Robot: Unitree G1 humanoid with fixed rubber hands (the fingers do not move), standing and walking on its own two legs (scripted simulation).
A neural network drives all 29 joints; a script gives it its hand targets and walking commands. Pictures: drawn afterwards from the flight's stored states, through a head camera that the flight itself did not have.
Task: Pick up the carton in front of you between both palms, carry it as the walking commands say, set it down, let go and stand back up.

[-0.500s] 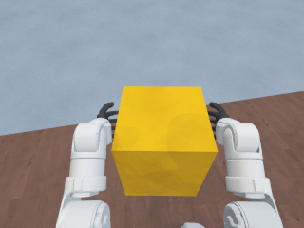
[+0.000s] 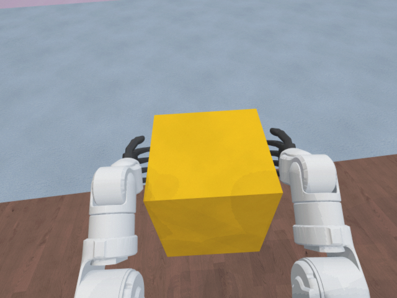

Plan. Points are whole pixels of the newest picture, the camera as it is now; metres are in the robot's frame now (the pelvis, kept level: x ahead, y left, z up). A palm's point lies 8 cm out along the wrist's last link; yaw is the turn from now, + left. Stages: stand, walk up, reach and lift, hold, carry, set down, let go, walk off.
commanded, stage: carry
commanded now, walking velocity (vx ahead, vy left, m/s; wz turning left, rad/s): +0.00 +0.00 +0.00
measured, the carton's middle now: (209, 186) +0.35 +0.00 +0.04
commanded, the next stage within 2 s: none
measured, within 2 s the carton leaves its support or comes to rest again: neither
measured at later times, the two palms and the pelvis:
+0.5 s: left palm (135, 182) +0.30 +0.14 +0.13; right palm (306, 178) +0.30 -0.16 +0.13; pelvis -0.04 -0.01 +0.00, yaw +0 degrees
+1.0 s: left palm (135, 183) +0.30 +0.14 +0.13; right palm (304, 178) +0.30 -0.16 +0.13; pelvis -0.04 -0.01 +0.00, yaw +0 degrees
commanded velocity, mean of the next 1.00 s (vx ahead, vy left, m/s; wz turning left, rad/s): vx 0.00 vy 0.00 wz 0.00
